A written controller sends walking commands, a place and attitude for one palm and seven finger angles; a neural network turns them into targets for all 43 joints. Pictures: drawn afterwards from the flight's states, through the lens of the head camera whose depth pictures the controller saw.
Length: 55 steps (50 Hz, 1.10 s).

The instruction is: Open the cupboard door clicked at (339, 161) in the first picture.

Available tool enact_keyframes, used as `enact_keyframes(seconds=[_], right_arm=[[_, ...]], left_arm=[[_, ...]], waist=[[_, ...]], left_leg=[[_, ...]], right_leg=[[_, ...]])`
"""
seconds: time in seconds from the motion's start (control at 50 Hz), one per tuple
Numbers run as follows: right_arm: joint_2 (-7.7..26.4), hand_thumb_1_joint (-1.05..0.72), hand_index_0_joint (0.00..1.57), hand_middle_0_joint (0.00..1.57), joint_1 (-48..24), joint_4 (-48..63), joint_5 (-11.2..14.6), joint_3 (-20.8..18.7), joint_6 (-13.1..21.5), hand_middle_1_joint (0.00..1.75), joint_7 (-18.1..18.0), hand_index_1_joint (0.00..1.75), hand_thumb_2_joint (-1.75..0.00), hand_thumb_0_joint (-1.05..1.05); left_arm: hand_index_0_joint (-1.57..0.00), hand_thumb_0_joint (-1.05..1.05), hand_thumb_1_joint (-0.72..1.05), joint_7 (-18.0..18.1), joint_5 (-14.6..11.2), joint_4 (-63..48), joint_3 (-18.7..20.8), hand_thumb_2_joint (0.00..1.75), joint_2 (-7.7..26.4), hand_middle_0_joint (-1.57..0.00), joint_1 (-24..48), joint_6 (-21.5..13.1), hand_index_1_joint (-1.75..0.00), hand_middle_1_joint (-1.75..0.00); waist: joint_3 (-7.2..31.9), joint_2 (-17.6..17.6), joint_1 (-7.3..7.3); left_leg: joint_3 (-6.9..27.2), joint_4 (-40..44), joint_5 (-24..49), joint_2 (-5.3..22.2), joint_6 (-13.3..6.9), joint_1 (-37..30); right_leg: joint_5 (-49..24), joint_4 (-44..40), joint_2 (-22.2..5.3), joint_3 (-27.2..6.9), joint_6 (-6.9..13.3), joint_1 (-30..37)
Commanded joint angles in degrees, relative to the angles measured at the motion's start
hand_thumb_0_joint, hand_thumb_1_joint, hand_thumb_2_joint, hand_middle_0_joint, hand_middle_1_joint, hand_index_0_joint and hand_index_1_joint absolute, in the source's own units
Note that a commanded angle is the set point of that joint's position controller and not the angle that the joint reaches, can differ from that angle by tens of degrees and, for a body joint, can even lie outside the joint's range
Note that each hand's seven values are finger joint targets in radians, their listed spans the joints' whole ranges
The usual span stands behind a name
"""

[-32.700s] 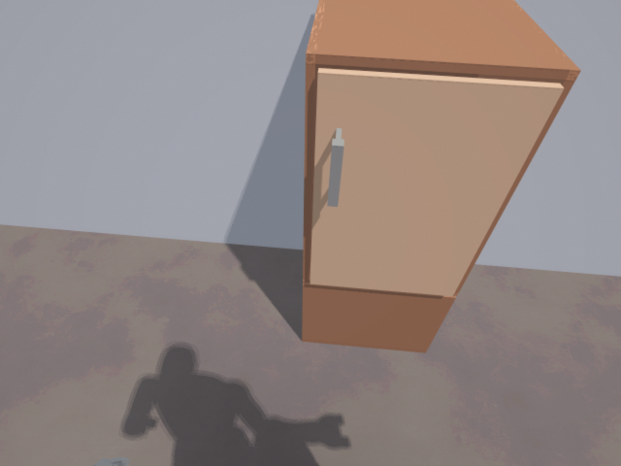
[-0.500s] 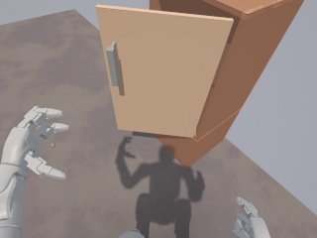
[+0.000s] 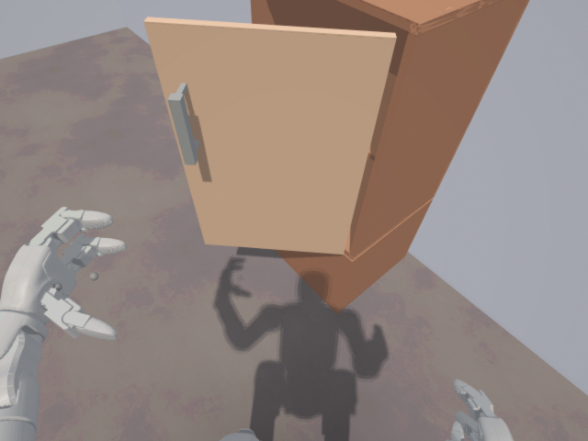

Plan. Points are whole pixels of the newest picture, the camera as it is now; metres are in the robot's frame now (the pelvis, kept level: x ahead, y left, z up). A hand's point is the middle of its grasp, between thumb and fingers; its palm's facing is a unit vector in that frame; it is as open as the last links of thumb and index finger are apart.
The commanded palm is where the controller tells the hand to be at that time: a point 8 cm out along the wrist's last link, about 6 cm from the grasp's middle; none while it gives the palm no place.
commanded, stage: raise the hand with hooked fingers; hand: left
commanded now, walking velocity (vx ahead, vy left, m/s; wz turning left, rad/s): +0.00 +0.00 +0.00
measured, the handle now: (187, 125) +0.62 +0.24 +0.07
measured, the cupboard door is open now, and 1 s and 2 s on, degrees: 46 46 46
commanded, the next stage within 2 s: move the hooked fingers beside the handle in 0.04 s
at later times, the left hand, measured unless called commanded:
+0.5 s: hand (117, 229) +0.36 +0.27 +0.09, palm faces -0.02 -1.00 +0.00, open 14.0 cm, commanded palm +0.33 +0.33 +0.08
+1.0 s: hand (121, 192) +0.43 +0.29 +0.08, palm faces -0.02 -1.00 +0.02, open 14.0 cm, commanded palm +0.42 +0.34 +0.08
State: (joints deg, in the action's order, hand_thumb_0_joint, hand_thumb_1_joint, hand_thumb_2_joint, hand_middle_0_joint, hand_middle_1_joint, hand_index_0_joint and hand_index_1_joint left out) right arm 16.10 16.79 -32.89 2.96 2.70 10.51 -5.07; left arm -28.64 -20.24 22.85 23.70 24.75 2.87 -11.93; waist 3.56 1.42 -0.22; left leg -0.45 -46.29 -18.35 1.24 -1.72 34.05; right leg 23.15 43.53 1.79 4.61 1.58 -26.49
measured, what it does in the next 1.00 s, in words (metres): stands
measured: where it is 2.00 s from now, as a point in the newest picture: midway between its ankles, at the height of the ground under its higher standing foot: outside the picture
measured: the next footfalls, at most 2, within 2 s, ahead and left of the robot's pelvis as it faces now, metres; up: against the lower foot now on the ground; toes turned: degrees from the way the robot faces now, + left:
none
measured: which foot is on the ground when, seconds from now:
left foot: down 0.00-1.00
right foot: down 0.00-1.00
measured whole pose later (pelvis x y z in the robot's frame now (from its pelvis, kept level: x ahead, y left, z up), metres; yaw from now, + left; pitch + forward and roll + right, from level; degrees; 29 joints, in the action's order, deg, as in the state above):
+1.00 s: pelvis +0.00 +0.02 -0.02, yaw -2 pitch +14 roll -4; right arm 16.4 19.5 -35.2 2.1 2.9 2.8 -4.4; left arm -29.6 -12.7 59.2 26.2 34.7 38.3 -17.4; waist 4.7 -0.1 -4.8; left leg -1.5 -52.1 -20.4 1.3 -3.3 45.5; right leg 24.3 48.4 1.6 3.5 0.1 -37.7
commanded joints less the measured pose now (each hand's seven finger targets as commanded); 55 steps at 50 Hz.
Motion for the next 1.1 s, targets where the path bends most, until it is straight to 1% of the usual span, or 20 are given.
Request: enact_keyframes(seconds=[0.0, 0.06, 0.12, 0.22, 0.26, 0.28, 0.3, 0.36, 0.38, 0.42, 0.5, 0.54, 0.64, 0.7, 0.74, 0.8, 0.86, 0.94, 1.0, 1.08], right_arm=[[8.1, -0.9, 0.2, 0.2, -3.0, 8.3, 0.4, -3.7, 3.0, 0.3, -0.9, 0.3, -0.9, 0.0], [8.0, -0.9, 0.2, 0.2, -3.0, 8.2, 0.4, -3.6, 2.9, 0.3, -0.9, 0.3, -0.9, 0.0], [7.8, -0.9, 0.2, 0.2, -3.1, 8.2, 0.4, -3.6, 2.9, 0.3, -0.7, 0.3, -0.9, 0.0], [8.1, -0.9, 0.2, 0.2, -2.4, 6.2, 0.4, -3.2, 1.9, 0.3, -1.3, 0.3, -0.9, 0.0], [8.1, -0.9, 0.2, 0.2, -2.3, 5.8, 0.5, -3.1, 1.8, 0.3, -1.5, 0.3, -0.9, 0.0], [8.2, -0.9, 0.2, 0.2, -1.8, 5.7, 0.6, -3.2, 1.6, 0.3, -1.7, 0.3, -0.9, 0.0], [8.1, -0.9, 0.2, 0.2, -2.0, 5.5, 0.7, -3.2, 1.6, 0.3, -1.8, 0.3, -0.9, 0.0], [8.5, -0.9, 0.2, 0.2, -0.9, 4.8, 0.6, -3.3, 1.3, 0.3, -1.8, 0.3, -0.9, 0.0], [8.7, -0.9, 0.2, 0.2, -0.2, 4.8, 0.5, -3.5, 1.1, 0.3, -1.8, 0.3, -0.9, 0.0], [9.0, -0.9, 0.2, 0.2, 0.4, 4.9, 0.6, -3.7, 0.4, 0.3, -1.5, 0.3, -0.9, 0.0], [9.4, -0.9, 0.2, 0.2, 1.4, 5.7, 0.4, -3.9, -1.1, 0.3, -0.7, 0.3, -0.9, 0.0], [9.4, -0.9, 0.2, 0.2, 2.1, 6.3, 0.3, -4.1, -1.8, 0.3, -0.3, 0.3, -0.9, 0.0], [9.7, -0.9, 0.2, 0.2, 3.8, 5.7, 0.1, -4.6, -3.0, 0.3, -0.1, 0.3, -0.9, 0.0], [10.3, -0.9, 0.2, 0.2, 5.0, 4.4, 0.1, -4.7, -3.8, 0.3, -0.3, 0.3, -0.9, 0.0], [10.3, -0.9, 0.2, 0.2, 5.6, 3.9, 0.0, -4.7, -4.2, 0.3, -0.3, 0.3, -0.9, 0.0], [10.8, -0.9, 0.2, 0.2, 6.2, 3.2, -0.2, -4.6, -4.9, 0.3, -0.4, 0.3, -0.9, 0.0], [10.9, -0.9, 0.2, 0.2, 6.7, 2.6, -0.3, -4.4, -5.6, 0.3, -0.4, 0.3, -0.9, 0.0], [11.4, -0.9, 0.2, 0.2, 8.2, 1.9, -0.7, -4.4, -6.4, 0.3, -0.4, 0.3, -0.9, 0.0], [11.7, -0.9, 0.2, 0.2, 9.0, 1.8, -1.1, -4.4, -7.0, 0.3, 0.0, 0.3, -0.9, 0.0], [12.0, -0.9, 0.2, 0.2, 10.3, 1.3, -1.3, -4.1, -8.2, 0.3, 0.0, 0.3, -0.9, 0.0]], left_arm=[[-0.3, 0.0, -0.5, -0.9, -2.5, -10.8, 5.2, 0.3, 14.9, -0.3, 12.8, -3.2, -1.2, -1.2], [-0.3, 0.0, -0.5, -0.8, -2.7, -9.3, 5.3, 0.3, 14.6, -0.3, 12.8, -3.2, -1.2, -1.2], [-0.3, 0.0, -0.5, -0.7, -2.7, -10.5, 5.7, 0.3, 15.1, -0.3, 13.7, -4.1, -1.2, -1.2], [-0.3, 0.0, -0.5, -0.2, -1.2, -3.4, 6.9, 0.3, 18.9, -0.3, 24.7, -4.6, -1.2, -1.2], [-0.3, 0.0, -0.5, -0.8, -0.6, -1.7, 5.8, 0.3, 19.0, -0.3, 28.0, -5.2, -1.2, -1.2], [-0.3, 0.0, -0.5, -1.1, -0.7, -1.4, 5.9, 0.3, 19.6, -0.3, 30.2, -5.4, -1.2, -1.2], [-0.3, 0.0, -0.5, -1.5, -0.4, -1.4, 4.4, 0.3, 18.8, -0.3, 32.2, -5.6, -1.2, -1.2], [-0.3, 0.0, -0.5, -2.0, 0.3, 2.6, 3.5, 0.3, 19.1, -0.3, 34.7, -5.6, -1.2, -1.2], [-0.3, 0.0, -0.5, -2.3, -0.1, 4.5, 4.1, 0.3, 19.2, -0.3, 34.5, -5.5, -1.2, -1.2], [-0.3, 0.0, -0.5, -2.5, 0.1, 8.2, 5.3, 0.3, 20.3, -0.3, 32.1, -4.8, -1.2, -1.2], [-0.3, 0.0, -0.5, -2.4, 0.8, 10.5, 9.6, 0.3, 25.6, -0.3, 33.0, -4.4, -1.2, -1.2], [-0.3, 0.0, -0.5, -2.0, 1.1, 10.2, 9.3, 0.3, 25.0, -0.3, 33.1, -4.9, -1.2, -1.2], [-0.3, 0.0, -0.5, -1.2, 1.8, 10.3, 7.4, 0.3, 23.5, -0.3, 40.1, -7.8, -1.2, -1.2], [-0.3, 0.0, -0.5, -1.7, 2.3, 13.4, 8.0, 0.3, 25.5, -0.3, 44.1, -8.5, -1.2, -1.2], [-0.3, 0.0, -0.5, -2.2, 2.8, 14.4, 4.9, 0.3, 22.8, -0.3, 46.6, -8.5, -1.2, -1.2], [-0.3, 0.0, -0.5, -2.2, 3.7, 17.2, 6.3, 0.3, 26.0, -0.3, 49.9, -8.7, -1.2, -1.2], [-0.3, 0.0, -0.5, -1.6, 4.9, 21.4, 4.3, 0.3, 25.0, -0.3, 54.6, -8.7, -1.2, -1.2], [-0.3, 0.0, -0.5, -0.6, 6.1, 25.9, 5.9, 0.3, 28.0, -0.3, 58.9, -9.7, -1.2, -1.2], [-0.3, 0.0, -0.5, -0.2, 7.2, 27.8, 6.5, 0.3, 29.9, -0.3, 61.1, -10.7, -1.2, -1.2], [-0.3, 0.0, -0.5, 0.0, 8.1, 32.7, 4.8, 0.3, 29.4, -0.3, 65.1, -10.4, -1.2, -1.2]], waist=[[12.2, 3.0, 0.07], [11.3, 1.0, 0.03], [13.2, 2.1, 0.32], [10.2, 2.1, -1.55], [12.0, 4.6, -1.7], [12.9, 3.5, -1.9], [14.5, 6.0, -2.04], [15.9, 6.0, -2.23], [16.6, 2.8, -2.14], [17.1, 1.1, -1.29], [18.9, 2.5, 0.19], [19.6, 2.9, 0.13], [19.1, 5.1, -2.09], [19.8, 4.9, -2.88], [20.4, 7.0, -3.57], [20.8, 8.2, -3.55], [18.6, 7.4, -4.81], [20.4, 6.6, -5.06], [23.0, 9.0, -5.01], [20.6, 6.5, -6.93]], left_leg=[[2.0, 5.7, 6.7, -1.2, -0.5, -11.9], [1.8, 5.2, 6.3, -1.2, -0.5, -10.3], [1.5, 4.4, 8.6, -1.2, -0.5, -11.0], [1.4, 3.1, 5.0, -1.0, -0.4, -7.1], [1.5, 3.0, 5.4, -1.1, -0.4, -8.0], [1.6, 2.7, 6.0, -0.9, -0.5, -8.4], [1.5, 2.5, 6.7, -1.0, -0.6, -9.5], [2.2, 2.7, 6.9, -0.9, -0.6, -10.7], [2.3, 2.2, 7.9, -0.9, -0.8, -10.2], [1.8, 2.4, 8.5, -0.8, -0.7, -8.7], [1.4, 2.1, 11.8, -0.9, -0.6, -7.5], [1.4, 2.2, 13.4, -0.9, -0.6, -8.6], [2.2, 2.1, 12.4, -0.3, -0.5, -11.5], [2.8, 1.8, 12.6, 0.0, -0.4, -12.1], [3.6, 1.9, 12.5, 0.2, -0.2, -14.4], [4.6, 1.9, 12.5, 0.5, 0.1, -15.1], [5.7, 2.5, 9.2, 0.9, 0.3, -14.4], [6.3, 1.8, 9.7, 1.1, 0.4, -14.2], [6.7, 1.0, 10.5, 1.4, 0.9, -15.6], [7.2, 0.5, 8.7, 1.7, 0.5, -12.9]], right_leg=[[-9.6, -7.7, 0.3, -4.3, -0.6, -1.7], [-9.4, -7.7, 0.1, -4.8, -0.9, -2.0], [-12.7, -6.9, -0.1, -5.4, -1.1, -0.7], [-7.8, -7.5, -0.7, -7.5, -1.4, -2.7], [-8.2, -7.0, -0.8, -7.4, -1.2, -2.9], [-8.7, -6.5, -0.4, -7.2, -1.0, -2.6], [-9.8, -6.4, -0.6, -7.4, -1.0, -3.0], [-10.1, -5.4, 0.0, -5.6, -0.6, -4.5], [-11.3, -5.0, 0.3, -5.6, -0.7, -4.1], [-12.9, -4.8, 0.0, -5.6, -1.0, -2.8], [-17.3, -3.2, 0.1, -5.2, -0.7, -0.9], [-18.8, -2.6, 0.5, -4.4, -0.6, -1.5], [-15.1, -2.2, 1.4, -3.4, -0.3, -7.0], [-14.2, -2.0, 1.5, -3.2, -0.1, -8.6], [-12.5, -1.9, 1.5, -2.6, 0.0, -11.3], [-11.0, -1.6, 1.6, -2.3, 0.4, -13.0], [-7.6, -1.7, 1.5, -1.7, 0.3, -16.2], [-7.4, -0.7, 1.4, -1.7, 0.3, -17.3], [-7.2, 0.0, 1.5, -1.8, 0.3, -18.7], [-6.3, 0.4, 1.7, -1.6, 0.2, -20.9]])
